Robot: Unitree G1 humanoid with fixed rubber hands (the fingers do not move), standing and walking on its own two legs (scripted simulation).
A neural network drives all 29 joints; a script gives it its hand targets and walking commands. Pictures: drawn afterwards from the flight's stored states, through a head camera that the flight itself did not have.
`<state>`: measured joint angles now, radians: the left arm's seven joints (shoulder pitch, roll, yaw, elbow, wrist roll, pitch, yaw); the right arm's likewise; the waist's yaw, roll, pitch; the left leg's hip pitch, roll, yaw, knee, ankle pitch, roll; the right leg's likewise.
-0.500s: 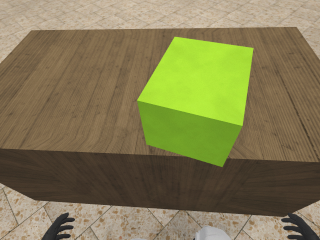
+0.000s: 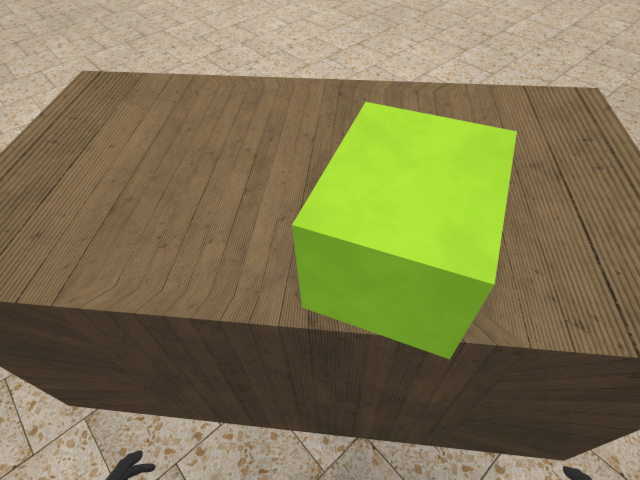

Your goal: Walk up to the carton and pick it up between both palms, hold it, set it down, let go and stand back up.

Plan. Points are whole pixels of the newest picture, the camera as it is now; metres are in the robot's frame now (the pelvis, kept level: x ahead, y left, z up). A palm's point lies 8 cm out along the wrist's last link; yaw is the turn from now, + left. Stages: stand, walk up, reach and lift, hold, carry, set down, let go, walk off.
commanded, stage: walk up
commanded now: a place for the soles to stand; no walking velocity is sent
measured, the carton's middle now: (405, 222) +0.48 -0.10 +0.01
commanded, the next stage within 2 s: none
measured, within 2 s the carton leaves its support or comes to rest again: neither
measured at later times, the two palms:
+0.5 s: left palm out of the picture +0.12 +0.27 -0.13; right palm out of the picture +0.12 -0.36 -0.10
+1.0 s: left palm out of the picture +0.12 +0.27 -0.11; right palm (622, 439) +0.18 -0.36 -0.10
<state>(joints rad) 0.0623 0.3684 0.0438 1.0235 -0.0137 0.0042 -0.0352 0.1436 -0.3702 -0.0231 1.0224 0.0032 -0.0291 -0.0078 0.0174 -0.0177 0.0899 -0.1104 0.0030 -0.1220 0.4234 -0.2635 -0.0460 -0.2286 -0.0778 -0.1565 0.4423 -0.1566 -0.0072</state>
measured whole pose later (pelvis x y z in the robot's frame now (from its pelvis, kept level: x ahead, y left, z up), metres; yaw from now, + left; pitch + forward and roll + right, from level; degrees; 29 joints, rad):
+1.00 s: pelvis +0.04 -0.04 -0.01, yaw +0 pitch -4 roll +0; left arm 0.12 0.38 0.04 0.97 -0.01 0.01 -0.02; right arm 0.05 -0.43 -0.02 0.91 0.01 0.00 -0.03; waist 0.03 0.01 0.14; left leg -0.16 0.05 0.03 0.53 -0.30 -0.04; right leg -0.18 0.02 -0.02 0.54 -0.30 -0.03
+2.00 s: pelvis +0.01 -0.03 +0.00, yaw -7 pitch -3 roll +0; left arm 0.15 0.35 0.04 1.00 -0.01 0.01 -0.01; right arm 0.12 -0.40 -0.03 0.98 0.00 -0.01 0.00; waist -0.01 0.00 0.11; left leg -0.14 0.07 0.14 0.45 -0.26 -0.02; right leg -0.21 0.05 0.10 0.47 -0.20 -0.01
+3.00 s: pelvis +0.03 -0.04 +0.00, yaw -14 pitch -3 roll +1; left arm 0.12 0.32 0.02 1.02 -0.01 0.00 0.02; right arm 0.13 -0.39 -0.04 0.99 0.00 0.00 -0.01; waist -0.02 0.02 0.10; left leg -0.07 0.06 0.11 0.42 -0.29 -0.03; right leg -0.19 0.10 0.17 0.47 -0.21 -0.03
